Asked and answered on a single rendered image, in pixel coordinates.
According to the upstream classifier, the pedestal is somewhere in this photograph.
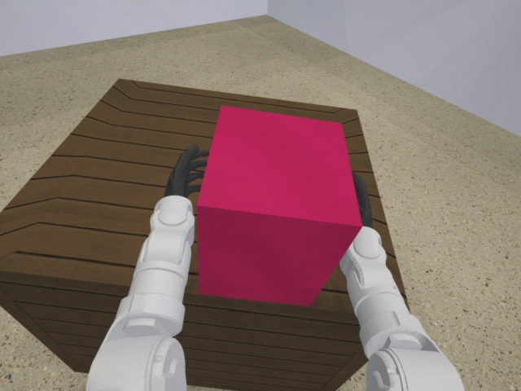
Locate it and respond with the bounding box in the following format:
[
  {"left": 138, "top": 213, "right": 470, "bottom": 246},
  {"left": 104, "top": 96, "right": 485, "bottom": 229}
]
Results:
[{"left": 0, "top": 78, "right": 411, "bottom": 391}]

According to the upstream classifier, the robot right forearm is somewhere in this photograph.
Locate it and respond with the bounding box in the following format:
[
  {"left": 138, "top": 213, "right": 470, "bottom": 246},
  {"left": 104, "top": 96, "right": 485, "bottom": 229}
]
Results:
[{"left": 339, "top": 226, "right": 465, "bottom": 391}]

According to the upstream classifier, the robot right upper arm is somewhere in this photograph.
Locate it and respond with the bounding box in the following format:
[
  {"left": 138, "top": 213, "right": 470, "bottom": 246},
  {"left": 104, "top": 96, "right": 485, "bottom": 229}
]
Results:
[{"left": 366, "top": 348, "right": 463, "bottom": 391}]

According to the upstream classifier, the carton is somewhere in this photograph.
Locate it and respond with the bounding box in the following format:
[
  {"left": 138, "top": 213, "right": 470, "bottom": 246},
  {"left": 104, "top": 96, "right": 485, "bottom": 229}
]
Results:
[{"left": 197, "top": 105, "right": 362, "bottom": 306}]

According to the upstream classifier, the left robot hand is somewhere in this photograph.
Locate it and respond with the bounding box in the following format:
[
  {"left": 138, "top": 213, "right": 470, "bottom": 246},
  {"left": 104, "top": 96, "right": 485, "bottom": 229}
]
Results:
[{"left": 164, "top": 145, "right": 210, "bottom": 198}]

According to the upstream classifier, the right robot hand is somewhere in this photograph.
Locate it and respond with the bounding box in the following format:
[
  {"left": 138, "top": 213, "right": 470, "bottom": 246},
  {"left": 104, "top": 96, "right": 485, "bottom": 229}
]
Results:
[{"left": 352, "top": 171, "right": 373, "bottom": 229}]

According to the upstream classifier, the robot left upper arm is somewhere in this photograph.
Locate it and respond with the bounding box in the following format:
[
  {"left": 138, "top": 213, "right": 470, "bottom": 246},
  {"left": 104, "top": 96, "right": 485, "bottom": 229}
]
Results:
[{"left": 87, "top": 335, "right": 187, "bottom": 391}]

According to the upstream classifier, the robot left forearm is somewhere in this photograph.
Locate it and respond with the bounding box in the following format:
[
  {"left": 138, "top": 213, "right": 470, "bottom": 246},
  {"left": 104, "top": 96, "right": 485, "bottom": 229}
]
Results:
[{"left": 86, "top": 195, "right": 195, "bottom": 391}]

